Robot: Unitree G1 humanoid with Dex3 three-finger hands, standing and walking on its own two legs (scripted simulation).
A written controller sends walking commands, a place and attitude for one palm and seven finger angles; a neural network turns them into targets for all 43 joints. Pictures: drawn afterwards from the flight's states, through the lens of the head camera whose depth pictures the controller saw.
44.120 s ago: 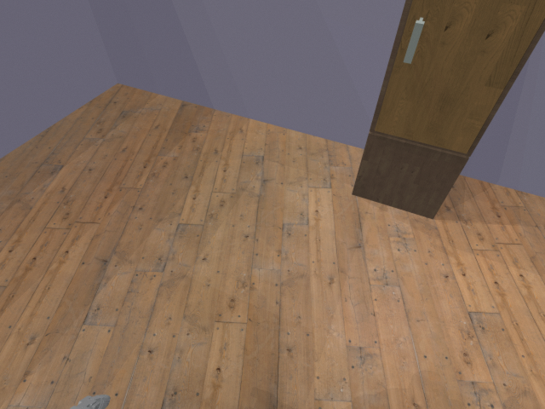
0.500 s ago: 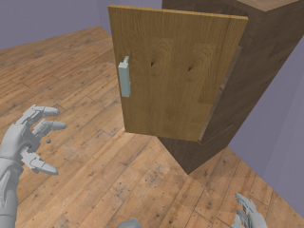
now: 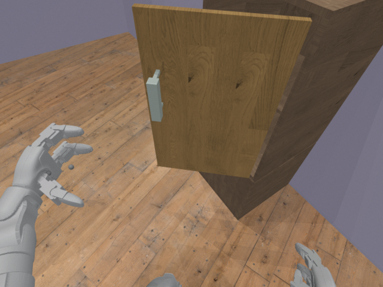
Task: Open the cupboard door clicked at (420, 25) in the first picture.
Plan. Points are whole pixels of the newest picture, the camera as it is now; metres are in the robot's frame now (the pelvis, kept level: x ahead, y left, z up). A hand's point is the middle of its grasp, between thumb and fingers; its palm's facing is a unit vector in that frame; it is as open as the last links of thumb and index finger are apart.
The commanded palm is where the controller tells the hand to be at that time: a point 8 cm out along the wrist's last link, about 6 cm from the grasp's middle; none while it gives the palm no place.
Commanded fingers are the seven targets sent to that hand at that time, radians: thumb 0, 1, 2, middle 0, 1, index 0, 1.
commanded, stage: move the hooked fingers beside the handle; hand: left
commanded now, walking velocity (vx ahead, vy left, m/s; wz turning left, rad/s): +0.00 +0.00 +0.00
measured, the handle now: (157, 95) +0.56 +0.14 +0.08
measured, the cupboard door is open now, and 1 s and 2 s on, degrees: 48 48 48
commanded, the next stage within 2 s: none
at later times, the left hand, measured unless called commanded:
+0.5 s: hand (97, 138) +0.39 +0.24 +0.09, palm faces -0.06 -1.00 +0.00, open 14.0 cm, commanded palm +0.37 +0.28 +0.09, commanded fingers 0.00 -0.50 0.30 -0.30 -1.20 -0.30 -1.20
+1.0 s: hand (116, 119) +0.45 +0.22 +0.09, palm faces -0.05 -1.00 +0.02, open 14.0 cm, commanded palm +0.44 +0.26 +0.09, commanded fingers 0.00 -0.50 0.30 -0.30 -1.20 -0.30 -1.20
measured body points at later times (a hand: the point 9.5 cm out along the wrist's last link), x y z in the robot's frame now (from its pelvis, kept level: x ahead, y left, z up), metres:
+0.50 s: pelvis +0.01 +0.01 +0.00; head +0.06 +0.02 +0.45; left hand +0.38 +0.29 +0.10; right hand +0.12 -0.25 -0.09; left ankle +0.08 +0.08 -0.70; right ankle -0.03 -0.10 -0.70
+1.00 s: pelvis +0.01 +0.00 -0.01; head +0.07 +0.02 +0.44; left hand +0.44 +0.27 +0.09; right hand +0.07 -0.27 -0.11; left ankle +0.08 +0.08 -0.70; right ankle -0.03 -0.10 -0.70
